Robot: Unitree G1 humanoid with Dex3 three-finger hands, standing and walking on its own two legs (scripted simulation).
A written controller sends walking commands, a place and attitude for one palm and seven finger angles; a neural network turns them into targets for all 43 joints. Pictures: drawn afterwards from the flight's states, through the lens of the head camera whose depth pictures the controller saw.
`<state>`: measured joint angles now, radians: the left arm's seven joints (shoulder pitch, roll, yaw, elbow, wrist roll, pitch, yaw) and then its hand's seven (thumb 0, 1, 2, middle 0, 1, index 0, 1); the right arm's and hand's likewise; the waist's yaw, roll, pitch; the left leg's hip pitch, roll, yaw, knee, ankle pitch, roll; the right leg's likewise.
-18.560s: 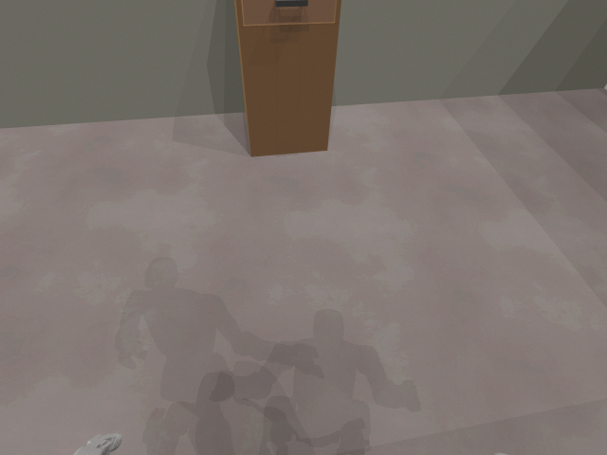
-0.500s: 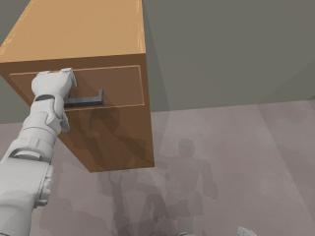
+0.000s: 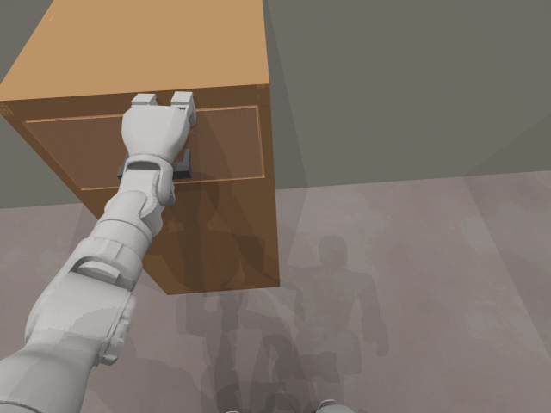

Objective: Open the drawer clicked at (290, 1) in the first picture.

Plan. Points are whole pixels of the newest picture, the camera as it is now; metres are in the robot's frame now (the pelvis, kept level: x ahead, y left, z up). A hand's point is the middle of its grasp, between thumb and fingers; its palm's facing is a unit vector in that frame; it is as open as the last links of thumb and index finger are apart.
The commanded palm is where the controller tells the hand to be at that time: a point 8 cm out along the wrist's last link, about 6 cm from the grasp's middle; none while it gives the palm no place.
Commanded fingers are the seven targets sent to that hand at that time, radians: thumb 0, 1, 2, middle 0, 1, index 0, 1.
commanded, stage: move the hooked fingers above the handle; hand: left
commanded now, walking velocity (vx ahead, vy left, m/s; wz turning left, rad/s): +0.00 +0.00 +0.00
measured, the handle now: (156, 164) +0.54 +0.19 +0.01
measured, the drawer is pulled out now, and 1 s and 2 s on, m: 0.00 0.00 0.00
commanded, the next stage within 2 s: lift the fingers back up to retry in 0.50 s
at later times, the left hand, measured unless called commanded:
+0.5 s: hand (133, 178) +0.47 +0.20 +0.05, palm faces -0.01 -0.03 -1.00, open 13.9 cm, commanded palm +0.48 +0.21 +0.12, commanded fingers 0.00 -0.50 0.30 -0.30 -1.20 -0.30 -1.20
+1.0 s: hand (140, 162) +0.48 +0.19 +0.07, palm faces -0.09 +0.01 -1.00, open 13.7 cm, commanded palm +0.47 +0.22 +0.12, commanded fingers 0.00 -0.50 0.30 -0.30 -1.20 -0.30 -1.20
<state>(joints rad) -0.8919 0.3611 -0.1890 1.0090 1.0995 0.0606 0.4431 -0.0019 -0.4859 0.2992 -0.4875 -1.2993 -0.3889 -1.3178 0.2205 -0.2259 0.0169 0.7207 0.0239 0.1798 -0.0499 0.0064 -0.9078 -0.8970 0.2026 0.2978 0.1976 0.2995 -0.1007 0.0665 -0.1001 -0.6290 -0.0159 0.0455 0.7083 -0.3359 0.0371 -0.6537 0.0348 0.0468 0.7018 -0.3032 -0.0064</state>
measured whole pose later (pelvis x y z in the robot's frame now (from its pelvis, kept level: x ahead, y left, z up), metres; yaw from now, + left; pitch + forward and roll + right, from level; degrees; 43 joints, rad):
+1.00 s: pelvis -0.02 -0.01 +0.00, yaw +0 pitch +13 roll +0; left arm -0.96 0.50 -0.07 1.15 1.08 -0.01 0.20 0.00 -0.49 0.30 -0.34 -1.21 -0.35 -1.22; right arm 0.29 -0.23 0.03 0.63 0.04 0.12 -0.10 0.00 -0.90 -0.90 0.21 0.30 0.20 0.30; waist -0.15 0.04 -0.07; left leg -0.63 -0.01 0.04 0.69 -0.30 0.03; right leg -0.65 0.04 0.04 0.68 -0.27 -0.02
